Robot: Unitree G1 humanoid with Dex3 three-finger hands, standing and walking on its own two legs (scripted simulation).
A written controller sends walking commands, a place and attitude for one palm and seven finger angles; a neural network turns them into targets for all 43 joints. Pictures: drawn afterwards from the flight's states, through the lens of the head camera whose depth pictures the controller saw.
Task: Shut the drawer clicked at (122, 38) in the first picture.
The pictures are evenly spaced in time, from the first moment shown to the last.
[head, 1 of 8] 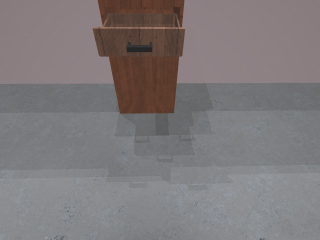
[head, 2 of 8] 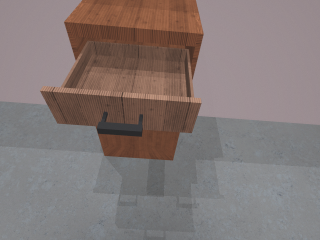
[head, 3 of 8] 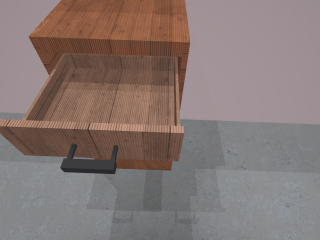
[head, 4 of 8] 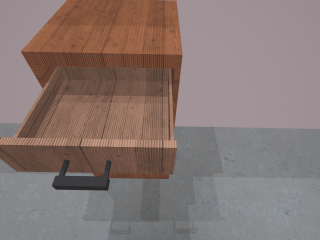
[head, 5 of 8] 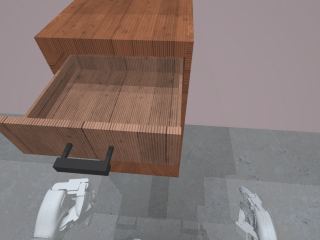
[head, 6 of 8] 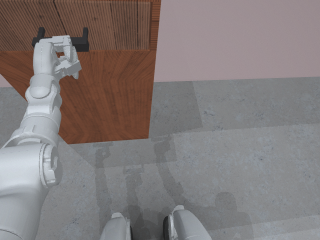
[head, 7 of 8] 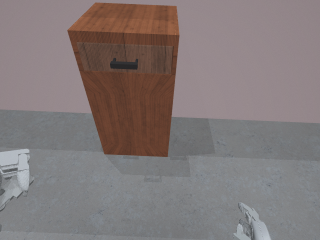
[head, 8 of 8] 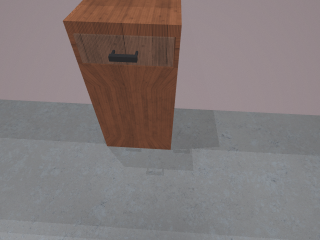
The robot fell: no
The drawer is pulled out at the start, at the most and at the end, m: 0.29 0.29 0.00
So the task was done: yes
